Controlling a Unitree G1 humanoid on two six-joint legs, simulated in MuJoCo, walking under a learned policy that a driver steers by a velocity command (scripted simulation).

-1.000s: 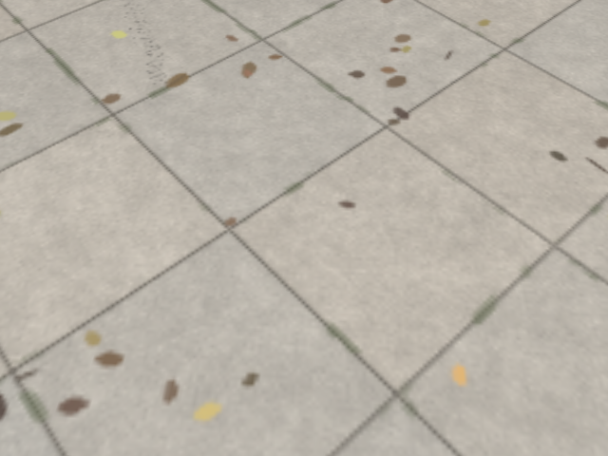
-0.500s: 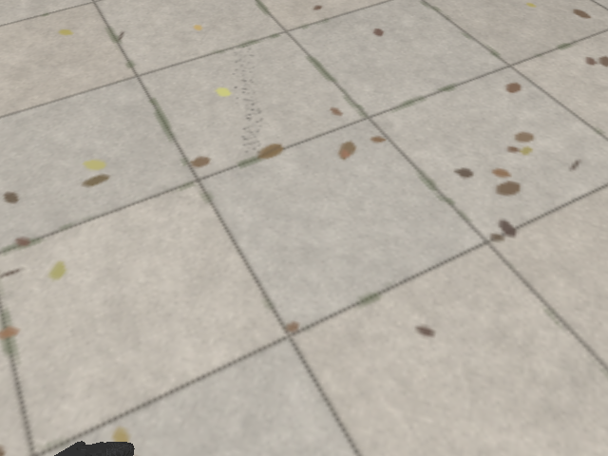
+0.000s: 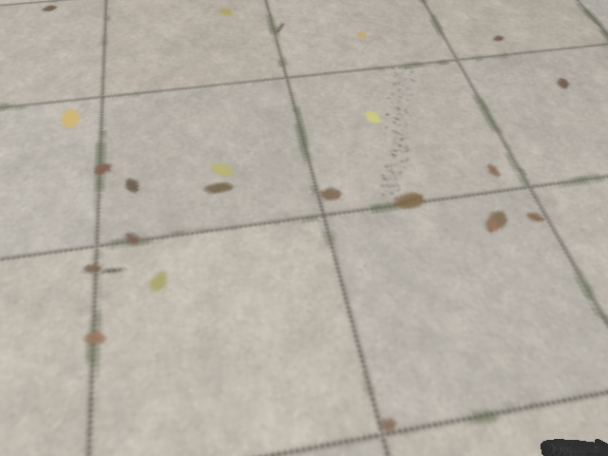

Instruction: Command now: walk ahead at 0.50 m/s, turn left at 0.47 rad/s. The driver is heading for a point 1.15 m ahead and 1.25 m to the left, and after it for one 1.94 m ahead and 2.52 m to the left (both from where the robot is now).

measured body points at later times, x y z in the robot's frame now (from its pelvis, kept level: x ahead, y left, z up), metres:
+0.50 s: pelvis +0.28 -0.03 +0.00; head +0.31 -0.03 +0.45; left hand +0.40 +0.27 -0.07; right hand +0.41 -0.29 -0.11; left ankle +0.13 +0.07 -0.64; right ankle +0.37 -0.12 -0.72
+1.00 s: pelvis +0.51 +0.12 +0.00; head +0.54 +0.16 +0.44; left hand +0.41 +0.41 -0.13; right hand +0.81 +0.00 -0.08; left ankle +0.53 +0.22 -0.72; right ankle +0.46 -0.09 -0.63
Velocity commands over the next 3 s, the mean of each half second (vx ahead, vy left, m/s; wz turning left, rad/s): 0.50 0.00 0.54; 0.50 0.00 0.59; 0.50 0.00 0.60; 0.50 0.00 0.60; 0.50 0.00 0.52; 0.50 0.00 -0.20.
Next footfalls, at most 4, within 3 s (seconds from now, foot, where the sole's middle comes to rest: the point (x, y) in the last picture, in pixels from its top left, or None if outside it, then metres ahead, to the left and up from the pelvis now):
0.40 right None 0.41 -0.11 -0.76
0.90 left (213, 393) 0.57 0.25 -0.76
1.40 right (225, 262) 0.92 0.27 -0.76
1.92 left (69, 279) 0.84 0.65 -0.76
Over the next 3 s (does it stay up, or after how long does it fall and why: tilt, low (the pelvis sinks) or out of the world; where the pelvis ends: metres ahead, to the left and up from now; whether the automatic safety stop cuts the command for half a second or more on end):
stays up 0.98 1.05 0.01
